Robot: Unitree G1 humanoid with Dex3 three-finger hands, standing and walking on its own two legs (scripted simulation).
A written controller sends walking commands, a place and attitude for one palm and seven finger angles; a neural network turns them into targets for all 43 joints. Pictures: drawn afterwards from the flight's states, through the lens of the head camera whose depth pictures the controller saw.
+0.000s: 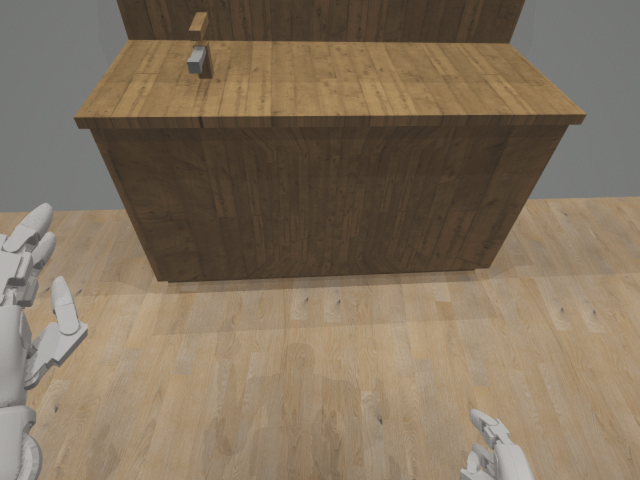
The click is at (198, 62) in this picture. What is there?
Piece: tap's lever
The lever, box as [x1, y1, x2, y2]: [187, 58, 201, 73]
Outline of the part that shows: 188,58 187,63 189,73 200,73 200,59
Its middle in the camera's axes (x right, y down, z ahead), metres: -0.31 -0.42 +0.94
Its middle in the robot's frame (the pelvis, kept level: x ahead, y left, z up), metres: +0.98 +0.37 +0.07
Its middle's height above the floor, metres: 0.85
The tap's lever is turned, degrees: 0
